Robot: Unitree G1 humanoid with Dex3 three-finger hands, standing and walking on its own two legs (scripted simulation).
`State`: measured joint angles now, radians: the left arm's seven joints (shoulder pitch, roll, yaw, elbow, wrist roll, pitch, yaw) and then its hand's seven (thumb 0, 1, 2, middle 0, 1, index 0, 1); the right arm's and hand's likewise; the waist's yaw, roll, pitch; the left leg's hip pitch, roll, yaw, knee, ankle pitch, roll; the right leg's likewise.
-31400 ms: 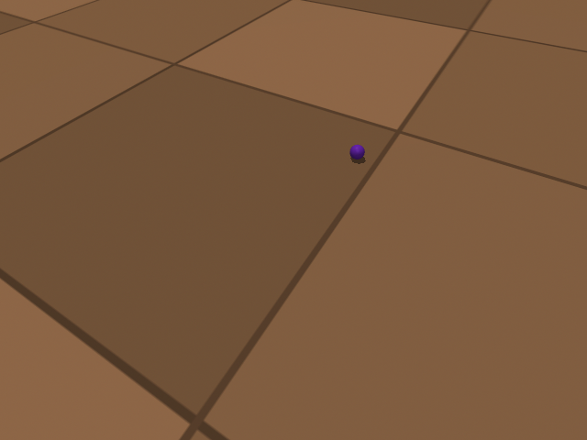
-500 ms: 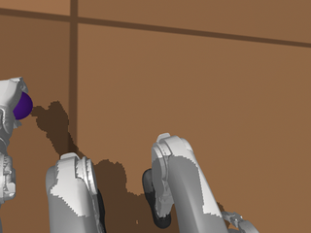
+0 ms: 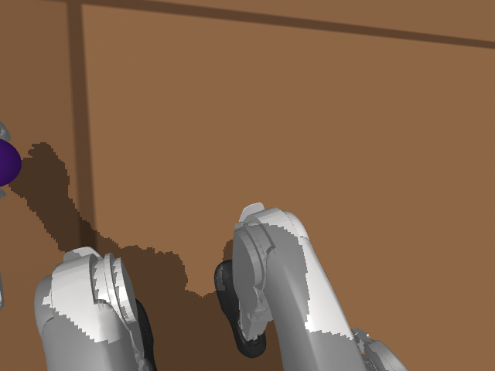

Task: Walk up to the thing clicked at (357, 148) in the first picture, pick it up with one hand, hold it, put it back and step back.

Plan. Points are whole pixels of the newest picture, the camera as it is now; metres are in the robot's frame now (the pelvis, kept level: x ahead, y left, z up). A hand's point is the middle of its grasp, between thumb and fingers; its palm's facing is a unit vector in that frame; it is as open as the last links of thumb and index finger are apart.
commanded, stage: rest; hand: left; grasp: from above
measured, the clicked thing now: out of the picture +0.47 +0.30 -0.22
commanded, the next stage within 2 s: open in 1.66 s
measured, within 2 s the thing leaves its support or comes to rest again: rests again in 1.36 s
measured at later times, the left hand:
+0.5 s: hand out of the picture +0.45 +0.30 -0.24, palm faces -0.46 -0.11 -0.88, open 10.4 cm
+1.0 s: hand out of the picture +0.45 +0.30 -0.25, palm faces -0.46 -0.12 -0.88, open 10.4 cm
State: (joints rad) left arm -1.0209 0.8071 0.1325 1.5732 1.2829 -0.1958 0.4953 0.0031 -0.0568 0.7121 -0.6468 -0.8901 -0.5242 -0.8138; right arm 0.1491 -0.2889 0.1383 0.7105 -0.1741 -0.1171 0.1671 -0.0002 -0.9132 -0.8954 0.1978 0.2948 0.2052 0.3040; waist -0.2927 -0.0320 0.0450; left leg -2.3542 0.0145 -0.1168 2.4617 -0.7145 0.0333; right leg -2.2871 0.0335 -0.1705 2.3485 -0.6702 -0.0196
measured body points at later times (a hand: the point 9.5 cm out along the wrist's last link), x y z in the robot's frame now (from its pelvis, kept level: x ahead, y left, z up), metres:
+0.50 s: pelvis +0.00 +0.00 -0.01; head +0.27 +0.10 +0.33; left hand +0.47 +0.31 -0.19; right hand +0.02 -0.27 -0.08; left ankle +0.07 +0.12 -0.28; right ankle +0.10 -0.10 -0.28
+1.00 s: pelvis +0.00 +0.01 -0.01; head +0.28 +0.10 +0.32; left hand +0.48 +0.31 -0.20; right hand +0.02 -0.25 -0.08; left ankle +0.07 +0.12 -0.28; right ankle +0.10 -0.10 -0.28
